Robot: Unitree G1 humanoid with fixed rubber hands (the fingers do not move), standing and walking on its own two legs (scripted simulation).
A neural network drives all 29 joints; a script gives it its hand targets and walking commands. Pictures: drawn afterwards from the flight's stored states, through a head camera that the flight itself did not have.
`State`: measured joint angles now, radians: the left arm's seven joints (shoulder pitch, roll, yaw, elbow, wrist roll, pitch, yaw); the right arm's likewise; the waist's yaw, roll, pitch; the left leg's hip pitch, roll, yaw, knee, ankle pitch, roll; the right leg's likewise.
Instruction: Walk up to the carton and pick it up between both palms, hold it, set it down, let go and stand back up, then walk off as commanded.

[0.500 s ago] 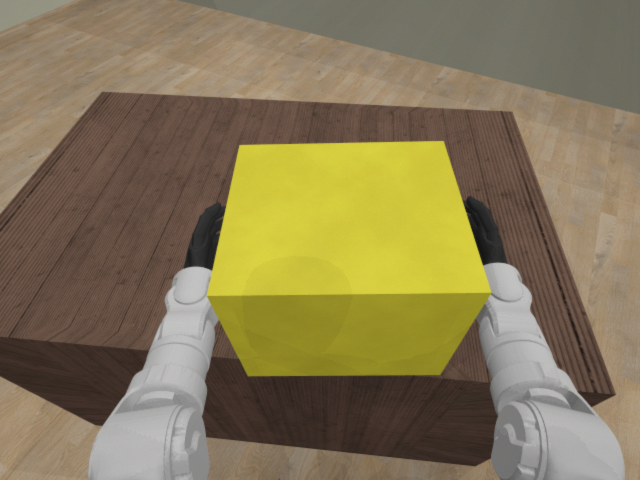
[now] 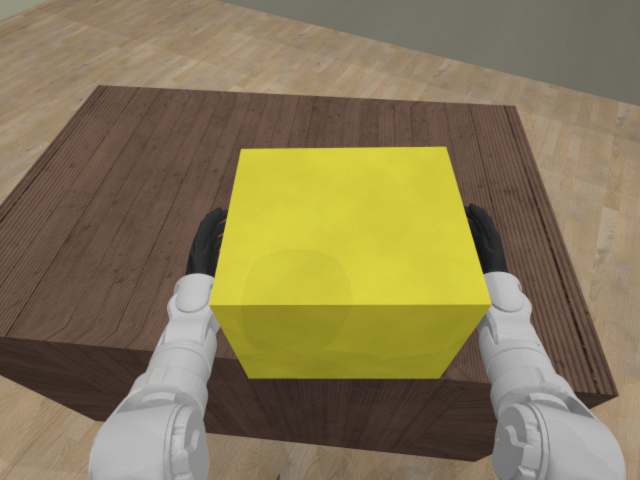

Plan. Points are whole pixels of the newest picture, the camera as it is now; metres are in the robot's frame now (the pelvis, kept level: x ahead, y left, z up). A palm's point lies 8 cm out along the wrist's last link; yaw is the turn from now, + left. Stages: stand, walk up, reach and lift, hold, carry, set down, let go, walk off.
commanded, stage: set down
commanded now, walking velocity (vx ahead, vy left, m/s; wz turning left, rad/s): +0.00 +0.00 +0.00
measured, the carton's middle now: (343, 267) +0.39 -0.02 +0.00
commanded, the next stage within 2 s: none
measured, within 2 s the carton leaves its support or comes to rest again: neither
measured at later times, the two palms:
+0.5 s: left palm (205, 277) +0.37 +0.17 +0.02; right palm (492, 254) +0.39 -0.22 +0.04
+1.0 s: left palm (186, 316) +0.32 +0.19 +0.01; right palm (529, 300) +0.33 -0.26 +0.01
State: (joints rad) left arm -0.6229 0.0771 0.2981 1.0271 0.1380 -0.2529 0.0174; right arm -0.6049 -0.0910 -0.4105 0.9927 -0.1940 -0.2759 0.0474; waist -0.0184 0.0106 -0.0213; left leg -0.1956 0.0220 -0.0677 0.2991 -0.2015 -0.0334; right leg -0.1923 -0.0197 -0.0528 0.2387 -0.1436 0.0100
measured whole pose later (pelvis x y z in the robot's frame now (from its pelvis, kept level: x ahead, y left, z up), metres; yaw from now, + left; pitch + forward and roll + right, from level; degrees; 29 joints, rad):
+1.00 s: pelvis -0.05 -0.01 -0.02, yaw +0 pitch +13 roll +0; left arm -0.64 0.20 -0.05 1.18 -0.29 -0.29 0.06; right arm -0.67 -0.38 0.13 1.30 0.42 -0.31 0.03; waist 0.04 0.01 -0.18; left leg -0.55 0.02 -0.07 0.58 -0.26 -0.05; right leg -0.57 -0.02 -0.05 0.56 -0.22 0.01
